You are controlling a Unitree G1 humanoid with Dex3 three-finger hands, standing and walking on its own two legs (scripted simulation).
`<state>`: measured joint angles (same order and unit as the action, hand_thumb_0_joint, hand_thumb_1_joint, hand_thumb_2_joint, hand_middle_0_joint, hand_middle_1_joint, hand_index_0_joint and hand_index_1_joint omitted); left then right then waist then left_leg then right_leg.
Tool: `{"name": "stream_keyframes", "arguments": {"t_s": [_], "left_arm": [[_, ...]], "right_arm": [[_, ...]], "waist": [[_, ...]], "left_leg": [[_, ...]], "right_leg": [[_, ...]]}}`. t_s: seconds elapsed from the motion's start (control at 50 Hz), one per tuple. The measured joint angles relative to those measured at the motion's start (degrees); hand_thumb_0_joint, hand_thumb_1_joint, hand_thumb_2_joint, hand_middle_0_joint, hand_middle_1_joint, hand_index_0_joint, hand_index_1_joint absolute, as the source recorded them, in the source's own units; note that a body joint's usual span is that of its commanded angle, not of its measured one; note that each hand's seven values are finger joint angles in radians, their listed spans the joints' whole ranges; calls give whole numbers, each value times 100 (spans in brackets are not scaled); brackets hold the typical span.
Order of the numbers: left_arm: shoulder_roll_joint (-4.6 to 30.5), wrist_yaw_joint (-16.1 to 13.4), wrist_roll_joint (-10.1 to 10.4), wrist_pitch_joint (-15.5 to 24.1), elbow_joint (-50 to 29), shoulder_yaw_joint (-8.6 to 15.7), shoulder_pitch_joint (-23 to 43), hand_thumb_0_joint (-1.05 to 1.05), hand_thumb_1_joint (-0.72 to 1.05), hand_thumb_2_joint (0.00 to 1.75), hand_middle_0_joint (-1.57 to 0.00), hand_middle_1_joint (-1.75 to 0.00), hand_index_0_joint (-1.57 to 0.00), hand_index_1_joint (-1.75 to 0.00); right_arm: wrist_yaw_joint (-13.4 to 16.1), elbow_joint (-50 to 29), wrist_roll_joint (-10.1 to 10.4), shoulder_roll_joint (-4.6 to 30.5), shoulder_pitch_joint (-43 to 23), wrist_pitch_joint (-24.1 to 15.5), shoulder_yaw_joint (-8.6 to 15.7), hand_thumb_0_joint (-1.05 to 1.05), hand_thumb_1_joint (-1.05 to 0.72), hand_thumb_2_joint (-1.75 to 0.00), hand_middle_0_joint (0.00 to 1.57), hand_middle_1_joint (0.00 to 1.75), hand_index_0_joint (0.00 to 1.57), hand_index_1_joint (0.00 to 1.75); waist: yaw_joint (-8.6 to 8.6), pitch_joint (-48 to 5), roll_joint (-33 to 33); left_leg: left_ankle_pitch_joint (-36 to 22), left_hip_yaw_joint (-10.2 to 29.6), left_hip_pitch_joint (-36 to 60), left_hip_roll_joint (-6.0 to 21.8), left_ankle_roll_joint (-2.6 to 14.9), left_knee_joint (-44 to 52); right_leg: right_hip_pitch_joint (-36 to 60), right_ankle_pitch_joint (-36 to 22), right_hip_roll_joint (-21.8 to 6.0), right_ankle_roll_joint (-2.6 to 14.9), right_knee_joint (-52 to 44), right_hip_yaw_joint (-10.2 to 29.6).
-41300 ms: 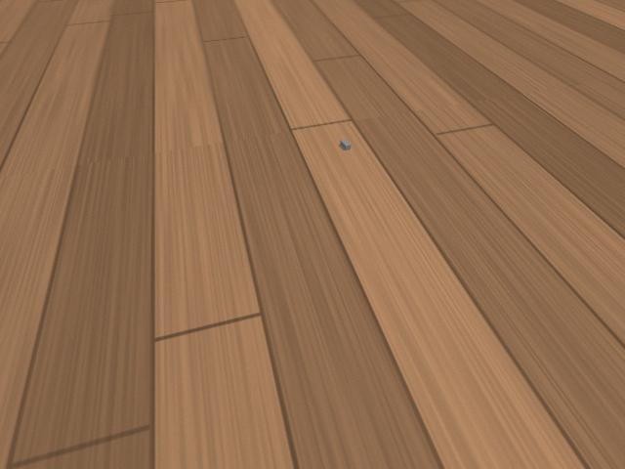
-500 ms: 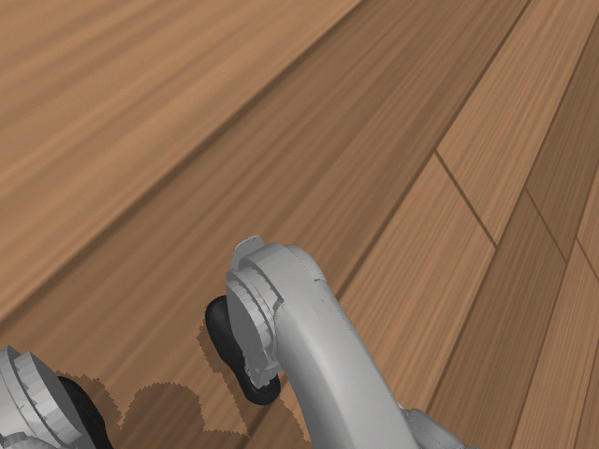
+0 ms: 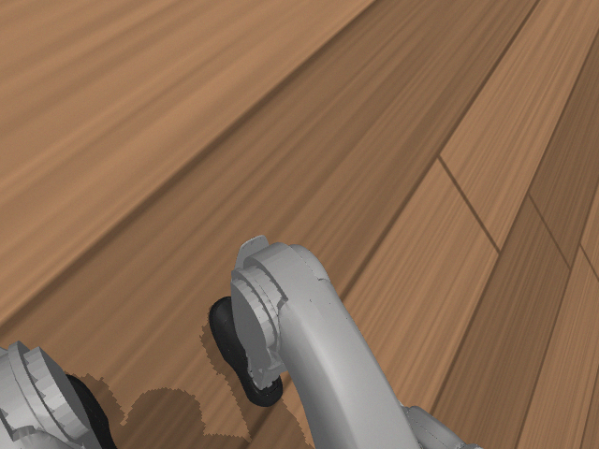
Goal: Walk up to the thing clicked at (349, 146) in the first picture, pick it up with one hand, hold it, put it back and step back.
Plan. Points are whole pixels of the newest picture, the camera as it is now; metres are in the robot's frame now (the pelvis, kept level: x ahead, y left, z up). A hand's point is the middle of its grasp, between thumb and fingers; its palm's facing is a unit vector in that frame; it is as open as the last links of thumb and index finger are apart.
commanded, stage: settle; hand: left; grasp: from above
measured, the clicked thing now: out of the picture +0.45 +0.41 -0.31
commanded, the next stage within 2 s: lift in 0.92 s
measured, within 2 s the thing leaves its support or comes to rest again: leaves its support in 0.30 s
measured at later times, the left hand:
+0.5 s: hand out of the picture +0.46 +0.41 -0.22, palm faces -0.22 -0.30 -0.93, open 6.4 cm
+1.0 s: hand out of the picture +0.44 +0.41 -0.15, palm faces -0.26 -0.28 -0.92, open 6.3 cm
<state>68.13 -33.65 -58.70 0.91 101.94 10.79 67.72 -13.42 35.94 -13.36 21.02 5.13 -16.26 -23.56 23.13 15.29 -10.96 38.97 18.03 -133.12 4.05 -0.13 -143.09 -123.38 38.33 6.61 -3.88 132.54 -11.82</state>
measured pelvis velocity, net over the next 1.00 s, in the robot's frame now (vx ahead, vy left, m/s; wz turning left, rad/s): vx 0.00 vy -0.01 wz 0.09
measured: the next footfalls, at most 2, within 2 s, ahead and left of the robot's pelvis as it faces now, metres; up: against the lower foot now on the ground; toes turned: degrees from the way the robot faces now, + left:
none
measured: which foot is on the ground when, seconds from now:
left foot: down 0.00-1.00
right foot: down 0.00-1.00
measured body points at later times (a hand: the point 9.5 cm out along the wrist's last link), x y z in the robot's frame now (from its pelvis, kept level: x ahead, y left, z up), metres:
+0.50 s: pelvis +0.00 +0.00 +0.01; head +0.29 +0.14 +0.32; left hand +0.47 +0.42 -0.17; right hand +0.05 -0.25 -0.04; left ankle +0.07 +0.13 -0.29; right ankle +0.12 -0.12 -0.29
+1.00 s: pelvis +0.00 -0.01 +0.00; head +0.25 +0.11 +0.36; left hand +0.45 +0.42 -0.10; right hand +0.10 -0.26 -0.08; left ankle +0.07 +0.13 -0.29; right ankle +0.12 -0.12 -0.29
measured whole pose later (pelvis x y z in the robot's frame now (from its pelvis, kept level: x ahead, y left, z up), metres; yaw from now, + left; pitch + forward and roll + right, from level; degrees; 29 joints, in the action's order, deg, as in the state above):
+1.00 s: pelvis +0.00 -0.01 +0.00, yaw +5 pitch +31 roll -11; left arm 51.4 -19.0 -57.4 -7.7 82.6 9.1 62.6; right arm -13.0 36.8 -7.8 18.9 9.3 -9.5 -11.5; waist 16.2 2.9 -2.2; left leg 36.9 12.2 -134.9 3.3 -0.6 -139.1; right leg -127.2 38.9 4.1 -2.4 133.5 -7.6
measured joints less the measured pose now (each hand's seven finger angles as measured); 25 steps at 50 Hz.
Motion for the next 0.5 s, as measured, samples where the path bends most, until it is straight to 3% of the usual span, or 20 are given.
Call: {"name": "stream_keyframes", "arguments": {"t_s": [0.3,0.38,0.5], "left_arm": [[21,64,40,-161,-122,178,99,0,51,6,-98,-26,-102,-22],[0,140,18,-249,-335,221,58,0,51,5,-100,-25,-103,-21],[-270,393,147,-459,-827,200,-97,0,51,3,-101,-24,-105,-19]], "right_arm": [[-5,4,-3,-1,79,19,52,0,-92,-90,20,30,20,30],[-15,11,23,18,138,56,142,0,-92,-90,20,30,20,30],[-35,22,99,38,263,135,361,0,-92,-90,20,30,20,30]], "waist": [[29,-17,35],[23,-101,90],[-100,-288,267]], "left_leg": [[0,1,-2,1,-33,40],[13,-1,-2,2,-38,61],[10,-59,0,8,-20,144]], "right_leg": [[-26,-2,-13,22,-17,-6],[-32,11,-18,21,-32,-5],[-26,24,-35,35,-94,30]]}}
